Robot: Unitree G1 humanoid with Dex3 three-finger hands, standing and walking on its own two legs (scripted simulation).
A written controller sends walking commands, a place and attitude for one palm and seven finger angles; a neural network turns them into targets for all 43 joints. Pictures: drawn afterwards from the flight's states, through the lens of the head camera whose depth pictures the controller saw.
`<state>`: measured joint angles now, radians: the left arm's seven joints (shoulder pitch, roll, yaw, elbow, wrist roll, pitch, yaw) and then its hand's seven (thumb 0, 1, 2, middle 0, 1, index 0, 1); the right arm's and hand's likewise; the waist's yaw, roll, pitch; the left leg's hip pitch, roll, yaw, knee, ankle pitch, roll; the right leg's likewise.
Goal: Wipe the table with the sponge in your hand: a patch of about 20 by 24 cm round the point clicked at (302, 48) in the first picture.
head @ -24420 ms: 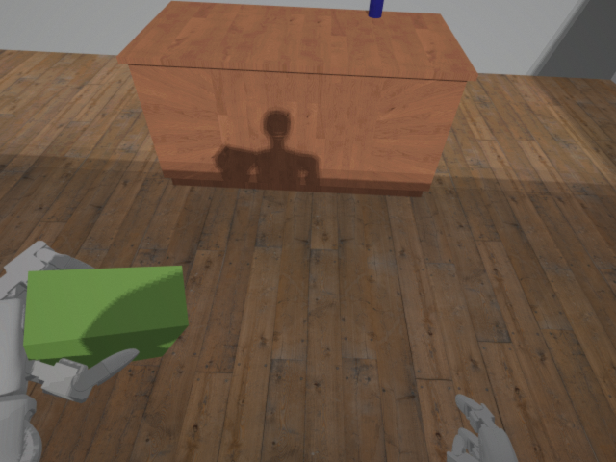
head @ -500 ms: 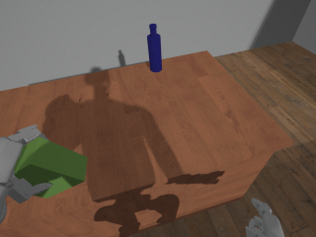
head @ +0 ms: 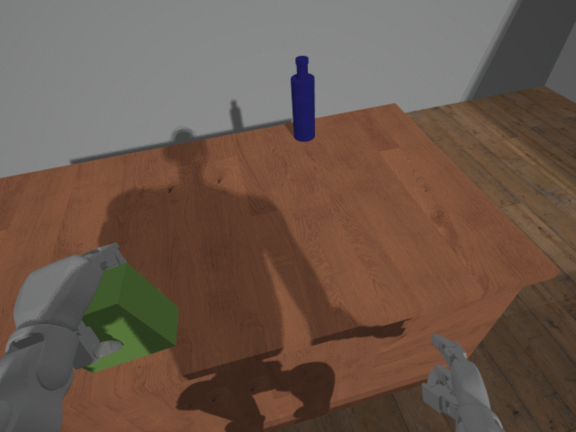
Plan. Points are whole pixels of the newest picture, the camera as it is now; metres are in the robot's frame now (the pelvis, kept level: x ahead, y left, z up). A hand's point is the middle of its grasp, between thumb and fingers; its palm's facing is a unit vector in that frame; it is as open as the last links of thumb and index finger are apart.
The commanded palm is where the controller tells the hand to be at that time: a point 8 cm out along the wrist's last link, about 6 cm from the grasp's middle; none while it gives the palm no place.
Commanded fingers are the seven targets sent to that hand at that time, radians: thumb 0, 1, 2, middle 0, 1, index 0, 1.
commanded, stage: turn the palm down, sponge in hand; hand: left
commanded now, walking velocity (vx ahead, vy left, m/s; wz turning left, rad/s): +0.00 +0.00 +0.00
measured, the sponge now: (118, 327) +0.22 +0.28 +0.05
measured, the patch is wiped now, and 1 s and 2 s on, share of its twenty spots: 0.00 0.00 0.00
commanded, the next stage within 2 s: move the sponge above the wiping area in 0.78 s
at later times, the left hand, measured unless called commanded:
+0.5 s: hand (81, 297) +0.23 +0.32 +0.09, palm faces +0.00 -0.09 -1.00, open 10.1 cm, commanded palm +0.19 +0.30 +0.16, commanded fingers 0.00 0.10 1.30 -1.20 -1.60 -1.20 -1.60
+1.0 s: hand (92, 305) +0.22 +0.30 +0.09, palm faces -0.01 -0.09 -1.00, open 10.1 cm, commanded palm +0.19 +0.29 +0.16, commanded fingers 0.00 0.10 1.30 -1.20 -1.60 -1.20 -1.60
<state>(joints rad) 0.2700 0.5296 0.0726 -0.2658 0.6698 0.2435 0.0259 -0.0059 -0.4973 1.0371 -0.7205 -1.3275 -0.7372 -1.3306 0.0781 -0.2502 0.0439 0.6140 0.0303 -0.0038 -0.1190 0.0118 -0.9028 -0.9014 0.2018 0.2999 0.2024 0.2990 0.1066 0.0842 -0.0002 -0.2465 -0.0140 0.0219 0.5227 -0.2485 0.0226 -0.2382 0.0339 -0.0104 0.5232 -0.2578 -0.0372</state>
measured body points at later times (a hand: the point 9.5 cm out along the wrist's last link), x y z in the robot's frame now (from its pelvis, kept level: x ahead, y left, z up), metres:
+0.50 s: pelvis +0.01 +0.02 +0.01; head +0.00 -0.01 +0.46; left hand +0.22 +0.32 +0.15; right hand +0.26 -0.17 -0.08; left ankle +0.02 +0.11 -0.73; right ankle +0.02 -0.10 -0.73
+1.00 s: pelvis +0.00 +0.01 +0.01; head -0.01 -0.03 +0.46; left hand +0.22 +0.30 +0.14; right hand +0.25 -0.19 -0.07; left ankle +0.02 +0.11 -0.73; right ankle +0.02 -0.10 -0.73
